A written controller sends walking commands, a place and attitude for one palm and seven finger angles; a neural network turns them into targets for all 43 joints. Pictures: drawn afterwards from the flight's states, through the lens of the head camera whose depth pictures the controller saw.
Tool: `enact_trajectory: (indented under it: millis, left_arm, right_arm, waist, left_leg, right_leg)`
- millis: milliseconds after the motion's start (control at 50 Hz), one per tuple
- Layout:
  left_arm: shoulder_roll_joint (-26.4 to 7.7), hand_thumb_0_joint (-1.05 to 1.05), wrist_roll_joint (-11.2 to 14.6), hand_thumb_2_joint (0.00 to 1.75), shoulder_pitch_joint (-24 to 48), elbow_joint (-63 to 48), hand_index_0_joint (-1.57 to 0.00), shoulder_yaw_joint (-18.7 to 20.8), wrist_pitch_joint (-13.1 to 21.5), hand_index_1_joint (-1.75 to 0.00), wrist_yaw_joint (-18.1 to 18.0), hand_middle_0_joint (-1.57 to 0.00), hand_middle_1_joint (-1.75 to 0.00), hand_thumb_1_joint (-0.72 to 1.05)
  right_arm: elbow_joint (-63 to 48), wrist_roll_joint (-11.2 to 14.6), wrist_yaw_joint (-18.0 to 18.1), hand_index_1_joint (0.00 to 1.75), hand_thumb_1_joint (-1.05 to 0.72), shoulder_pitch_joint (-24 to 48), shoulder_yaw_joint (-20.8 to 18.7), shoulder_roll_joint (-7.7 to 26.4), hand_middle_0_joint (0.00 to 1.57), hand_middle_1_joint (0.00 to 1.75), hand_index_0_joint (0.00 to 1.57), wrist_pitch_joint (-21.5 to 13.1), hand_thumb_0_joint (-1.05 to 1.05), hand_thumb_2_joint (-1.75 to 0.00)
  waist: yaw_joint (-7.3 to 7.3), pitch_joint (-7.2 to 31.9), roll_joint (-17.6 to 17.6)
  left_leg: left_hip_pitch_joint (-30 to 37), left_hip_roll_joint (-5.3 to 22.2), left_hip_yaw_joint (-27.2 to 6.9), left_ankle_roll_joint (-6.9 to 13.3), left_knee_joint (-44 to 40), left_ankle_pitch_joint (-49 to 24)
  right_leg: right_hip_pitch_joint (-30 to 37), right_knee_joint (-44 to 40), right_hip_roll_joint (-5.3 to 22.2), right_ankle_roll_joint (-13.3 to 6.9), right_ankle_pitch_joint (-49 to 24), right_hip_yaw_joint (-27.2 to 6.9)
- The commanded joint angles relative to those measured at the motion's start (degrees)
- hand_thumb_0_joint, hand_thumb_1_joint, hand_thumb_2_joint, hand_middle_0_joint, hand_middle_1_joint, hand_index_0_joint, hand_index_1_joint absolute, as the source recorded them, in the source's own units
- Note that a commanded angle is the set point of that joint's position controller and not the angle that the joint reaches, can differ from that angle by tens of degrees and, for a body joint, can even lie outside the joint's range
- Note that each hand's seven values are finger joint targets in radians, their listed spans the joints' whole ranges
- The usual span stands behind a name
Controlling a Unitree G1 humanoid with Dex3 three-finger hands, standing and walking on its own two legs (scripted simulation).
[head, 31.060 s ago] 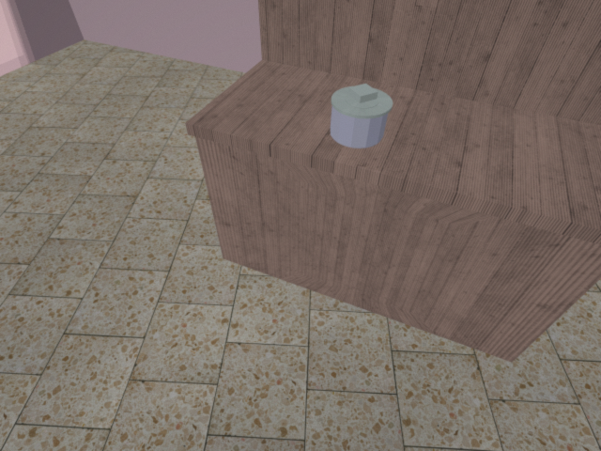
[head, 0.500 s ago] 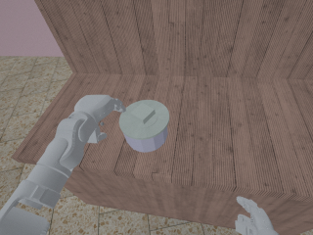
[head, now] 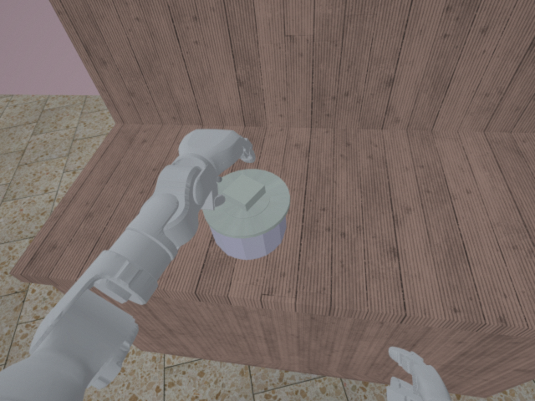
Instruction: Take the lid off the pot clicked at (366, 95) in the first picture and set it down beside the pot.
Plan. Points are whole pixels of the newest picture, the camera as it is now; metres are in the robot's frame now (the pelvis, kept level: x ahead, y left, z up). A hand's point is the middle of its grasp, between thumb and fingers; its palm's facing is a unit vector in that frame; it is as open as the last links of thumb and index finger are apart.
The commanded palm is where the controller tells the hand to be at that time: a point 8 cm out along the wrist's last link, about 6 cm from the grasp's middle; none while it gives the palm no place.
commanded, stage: move the open hand above the knob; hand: left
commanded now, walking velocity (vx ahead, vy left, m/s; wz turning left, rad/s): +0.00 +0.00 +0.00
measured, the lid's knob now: (244, 192) +0.46 +0.06 +0.04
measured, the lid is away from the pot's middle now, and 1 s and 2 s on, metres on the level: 0.01 0.01 0.01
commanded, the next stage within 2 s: lower the open fingers around the knob in 1.04 s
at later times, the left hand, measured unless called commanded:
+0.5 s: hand (233, 182) +0.42 +0.06 +0.10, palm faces -0.26 +0.02 -0.96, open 10.4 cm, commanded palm +0.41 +0.07 +0.17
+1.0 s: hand (235, 178) +0.42 +0.06 +0.11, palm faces -0.25 +0.02 -0.97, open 10.4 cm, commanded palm +0.40 +0.06 +0.17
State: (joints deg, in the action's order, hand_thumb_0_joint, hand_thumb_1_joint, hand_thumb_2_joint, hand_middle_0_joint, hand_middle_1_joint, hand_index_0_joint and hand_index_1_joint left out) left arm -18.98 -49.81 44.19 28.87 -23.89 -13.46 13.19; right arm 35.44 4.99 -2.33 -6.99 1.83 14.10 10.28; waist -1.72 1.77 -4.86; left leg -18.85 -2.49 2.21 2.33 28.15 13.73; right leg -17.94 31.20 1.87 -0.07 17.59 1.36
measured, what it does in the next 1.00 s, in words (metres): stands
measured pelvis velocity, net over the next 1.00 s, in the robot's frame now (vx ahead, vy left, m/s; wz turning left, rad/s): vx -0.01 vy -0.01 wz -0.01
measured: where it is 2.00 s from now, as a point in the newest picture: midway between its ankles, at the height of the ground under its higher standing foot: outside the picture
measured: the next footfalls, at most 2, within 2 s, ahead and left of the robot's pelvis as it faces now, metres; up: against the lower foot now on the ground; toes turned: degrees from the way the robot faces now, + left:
none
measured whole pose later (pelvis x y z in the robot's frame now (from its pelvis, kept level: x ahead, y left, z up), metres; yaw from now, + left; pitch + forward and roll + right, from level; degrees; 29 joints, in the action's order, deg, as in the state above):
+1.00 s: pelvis -0.01 -0.01 +0.00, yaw +0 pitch +4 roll +1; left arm -16.4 -50.1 47.5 35.0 -24.9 -14.9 13.9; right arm 35.4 4.6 -1.2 -8.7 0.8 14.5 10.4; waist -2.4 2.3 -4.6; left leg -18.0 -1.4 2.1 1.4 27.1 12.7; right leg -17.5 30.8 0.8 -1.2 16.9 1.4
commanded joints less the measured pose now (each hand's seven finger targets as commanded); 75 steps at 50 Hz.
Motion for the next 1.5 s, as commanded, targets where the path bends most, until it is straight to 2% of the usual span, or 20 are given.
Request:
enact_trajectory:
  millis: [0, 40, 120, 220, 280, 380, 460, 520, 600, 700, 740, 800, 900, 960, 1060, 1120, 1240, 1300, 1400, 1480]
  left_arm:
    - [-2.0, 0.00, -1.7, 1.34, 28.8, -9.6, -0.80, 2.7, -2.2, -0.08, -2.4, -0.80, -0.08, -0.29]
    - [-2.8, 0.00, -1.8, 1.34, 28.7, -4.9, -0.80, 3.7, -2.7, -0.08, -2.2, -0.80, -0.08, -0.29]
    - [-12.8, 0.00, -2.2, 1.34, 33.0, -0.4, -0.80, 12.3, -2.3, -0.08, -3.1, -0.80, -0.08, -0.29]
    - [-6.3, 0.00, -2.5, 1.34, 33.0, -7.0, -0.80, 7.4, -1.1, -0.08, -3.1, -0.80, -0.08, -0.29]
    - [-4.0, 0.00, -1.2, 1.34, 24.7, -1.3, -0.80, 6.6, -2.2, -0.08, -2.4, -0.80, -0.08, -0.29]
    - [-3.8, 0.00, -1.8, 1.34, 29.6, -5.1, -0.80, 4.6, -2.6, -0.08, -1.7, -0.80, -0.08, -0.29]
    - [-7.3, 0.00, -2.0, 1.34, 38.9, -15.2, -0.80, 6.0, -0.2, -0.08, -2.6, -0.80, -0.08, -0.29]
    - [-9.8, 0.00, -1.6, 1.34, 30.9, -7.5, -0.80, 10.0, -0.6, -0.08, -3.6, -0.80, -0.08, -0.29]
    - [-0.8, 0.00, -2.5, 1.34, 28.4, 4.3, -0.80, 3.0, -4.1, -0.08, -3.9, -0.80, -0.08, -0.29]
    - [-4.6, 0.00, -1.6, 1.34, 37.0, -11.4, -0.80, 4.2, -2.3, -0.08, -2.2, -0.80, -0.08, -0.29]
    - [-8.6, 0.00, -1.8, 1.34, 33.7, -7.1, -0.80, 7.7, -1.6, -0.08, -2.0, -0.80, -0.08, -0.29]
    - [-7.6, 0.00, -2.0, 1.34, 30.9, 4.5, -0.80, 7.7, -2.6, -0.08, -2.4, -0.80, -0.08, -0.29]
    - [-2.4, 0.00, -1.6, 1.34, 33.2, -5.9, -0.80, 3.1, -1.2, -0.08, -1.7, -0.80, -0.08, -0.29]
    - [-6.0, 0.00, -1.4, 1.34, 30.4, -8.4, -0.80, 6.2, -0.3, -0.08, -1.1, -0.80, -0.08, -0.29]
    - [-9.0, 0.00, -1.7, 1.34, 29.9, -1.3, -0.80, 8.9, -1.0, -0.08, -2.4, -0.80, -0.08, -0.29]
    - [-8.1, 0.00, -1.9, 1.34, 33.5, -11.1, -0.80, 7.5, 0.1, -0.08, -3.1, -0.80, -0.08, -0.29]
    - [-4.0, 0.00, -1.3, 1.34, 21.8, -2.1, -0.80, 5.5, -1.8, -0.08, -2.3, -0.80, -0.08, -0.29]
    - [-2.2, 0.00, -2.0, 1.34, 29.1, -6.5, -0.80, 2.6, -1.6, -0.08, -2.1, -0.80, -0.08, -0.29]
    - [-7.8, 0.00, -1.6, 1.34, 30.8, -9.0, -0.80, 7.7, 0.8, -0.08, -4.0, -0.80, -0.08, -0.29]
    - [-2.3, 0.00, -2.5, 1.34, 25.3, 2.2, -0.80, 5.0, -0.5, -0.08, -5.8, -0.80, -0.08, -0.29]
  right_arm:
    - [-7.7, -0.5, -1.5, 0.30, -0.90, 4.2, -3.0, 5.5, 0.20, 0.30, 0.20, -1.9, 0.00, -0.90]
    - [-7.3, -0.6, -1.3, 0.30, -0.90, 3.0, -3.1, 5.9, 0.20, 0.30, 0.20, -1.6, 0.00, -0.90]
    - [-6.2, -0.9, 0.4, 0.30, -0.90, 1.4, -2.2, 6.7, 0.20, 0.30, 0.20, -2.3, 0.00, -0.90]
    - [-7.9, -1.2, -0.2, 0.30, -0.90, 1.5, -3.3, 5.4, 0.20, 0.30, 0.20, -3.4, 0.00, -0.90]
    - [-7.8, -0.8, -0.6, 0.30, -0.90, 1.5, -3.2, 5.7, 0.20, 0.30, 0.20, -2.9, 0.00, -0.90]
    - [-8.0, -0.4, -0.5, 0.30, -0.90, 3.0, -3.1, 5.9, 0.20, 0.30, 0.20, -2.2, 0.00, -0.90]
    - [-8.3, -0.8, 0.2, 0.30, -0.90, 2.9, -3.3, 5.2, 0.20, 0.30, 0.20, -3.5, 0.00, -0.90]
    - [-6.6, -0.7, 0.2, 0.30, -0.90, 1.7, -2.9, 5.7, 0.20, 0.30, 0.20, -3.1, 0.00, -0.90]
    - [-5.5, 0.0, -0.1, 0.30, -0.90, 3.3, -2.3, 5.8, 0.20, 0.30, 0.20, -1.9, 0.00, -0.90]
    - [-8.8, -0.7, 0.2, 0.30, -0.90, 5.8, -2.8, 5.0, 0.20, 0.30, 0.20, -2.6, 0.00, -0.90]
    - [-8.1, -0.8, 0.8, 0.30, -0.90, 5.1, -2.6, 5.2, 0.20, 0.30, 0.20, -2.4, 0.00, -0.90]
    - [-5.6, -0.1, 1.9, 0.30, -0.90, 3.6, -1.4, 5.6, 0.20, 0.30, 0.20, -2.0, 0.00, -0.90]
    - [-8.4, -0.5, 1.1, 0.30, -0.90, 5.8, -2.4, 4.8, 0.20, 0.30, 0.20, -2.5, 0.00, -0.90]
    - [-8.8, -0.6, 0.7, 0.30, -0.90, 5.2, -2.8, 5.1, 0.20, 0.30, 0.20, -2.3, 0.00, -0.90]
    - [-6.7, -0.1, 1.5, 0.30, -0.90, 4.4, -2.1, 5.8, 0.20, 0.30, 0.20, -1.9, 0.00, -0.90]
    - [-8.4, -0.4, 1.0, 0.30, -0.90, 5.7, -2.5, 5.3, 0.20, 0.30, 0.20, -2.8, 0.00, -0.90]
    - [-7.9, 0.0, 0.2, 0.30, -0.90, 5.3, -2.6, 5.9, 0.20, 0.30, 0.20, -1.8, 0.00, -0.90]
    - [-8.0, 0.1, 0.4, 0.30, -0.90, 5.9, -2.6, 5.5, 0.20, 0.30, 0.20, -1.5, 0.00, -0.90]
    - [-7.4, -0.6, 1.2, 0.30, -0.90, 4.6, -2.5, 5.1, 0.20, 0.30, 0.20, -2.2, 0.00, -0.90]
    - [-5.6, -0.3, 1.0, 0.30, -0.90, 3.4, -2.4, 5.2, 0.20, 0.30, 0.20, -1.5, 0.00, -0.90]
  waist:
    - [-0.62, 23.5, 5.2]
    - [-1.17, 22.4, 8.3]
    - [0.06, 22.5, 10.2]
    - [-0.31, 28.5, 6.9]
    - [0.01, 23.0, 9.2]
    - [-0.68, 19.4, 9.0]
    - [-1.19, 27.6, 4.2]
    - [-0.14, 25.2, 7.6]
    - [-0.68, 14.9, 10.4]
    - [-0.62, 28.9, 6.4]
    - [-0.53, 26.2, 8.8]
    - [-0.74, 15.8, 12.4]
    - [-0.53, 22.8, 6.7]
    - [-0.19, 25.4, 8.0]
    - [-0.08, 17.2, 11.1]
    - [0.23, 23.8, 7.5]
    - [0.09, 18.8, 10.4]
    - [-0.95, 19.8, 8.6]
    - [-0.31, 24.6, 6.3]
    - [-0.40, 16.1, 9.3]
  left_leg:
    - [14.2, 1.1, -3.4, 0.4, -0.4, -20.4]
    - [12.2, 1.2, -2.7, 0.7, -0.4, -18.2]
    - [9.0, 0.7, -2.6, 0.9, -1.8, -14.8]
    - [14.7, 1.1, -3.4, 1.5, 0.2, -23.4]
    - [11.4, 1.2, -2.2, 1.3, -0.5, -21.3]
    - [9.9, 0.9, -1.6, 1.4, -1.3, -15.9]
    - [16.1, 1.0, -3.3, 2.0, 0.0, -19.1]
    - [13.5, 1.3, -2.9, 1.5, -0.9, -19.0]
    - [7.6, 1.4, -1.4, 0.5, -2.9, -10.2]
    - [14.2, 0.2, -2.2, 1.8, -0.6, -16.5]
    - [12.0, 0.5, -1.7, 1.9, -0.8, -15.7]
    - [6.5, 0.9, -1.1, 1.2, -3.0, -8.9]
    - [11.8, 0.5, -1.5, 1.6, -1.8, -13.4]
    - [12.5, 0.6, -1.8, 1.9, -1.0, -16.1]
    - [7.7, 0.9, -0.9, 1.5, -3.0, -10.6]
    - [11.5, 0.8, -1.7, 1.9, -1.7, -15.1]
    - [8.8, 1.0, -0.7, 1.3, -2.2, -13.5]
    - [10.5, 0.9, -1.2, 1.6, -2.0, -12.5]
    - [13.3, 1.0, -2.3, 1.7, -1.4, -15.2]
    - [8.3, 1.9, -1.2, 0.8, -2.7, -11.2]
  right_leg:
    - [2.6, -1.5, -2.1, -2.4, -22.4, 1.8]
    - [3.1, -1.8, -2.3, -2.2, -21.9, 1.6]
    - [6.6, -2.4, -1.7, -1.9, -21.7, 0.5]
    - [6.6, -1.6, -1.7, -2.3, -27.3, 0.2]
    - [6.2, -1.8, -2.0, -1.9, -27.4, 0.9]
    - [4.5, -2.9, -1.8, -1.8, -24.1, 0.6]
    - [4.9, -2.1, -1.8, -2.4, -24.5, -0.4]
    - [6.3, -2.4, -1.9, -2.2, -24.4, 0.3]
    - [0.8, -3.8, -2.0, -1.7, -16.6, 1.2]
    - [8.3, -2.4, -1.2, -1.9, -25.0, -0.9]
    - [8.9, -3.0, -1.3, -1.6, -25.2, -1.2]
    - [4.5, -4.7, -1.4, -1.0, -18.5, -0.5]
    - [6.2, -3.7, -1.1, -1.7, -21.7, -0.8]
    - [8.5, -3.5, -1.3, -1.7, -25.1, -0.9]
    - [6.2, -5.0, -1.3, -1.2, -20.5, -0.8]
    - [8.3, -3.7, -0.9, -1.9, -23.9, -1.2]
    - [6.4, -4.0, -1.6, -1.4, -22.6, -0.2]
    - [4.2, -4.2, -1.6, -1.6, -20.4, -0.1]
    - [6.0, -3.3, -1.8, -2.1, -21.8, -0.4]
    - [2.0, -4.0, -2.1, -1.9, -17.3, 0.7]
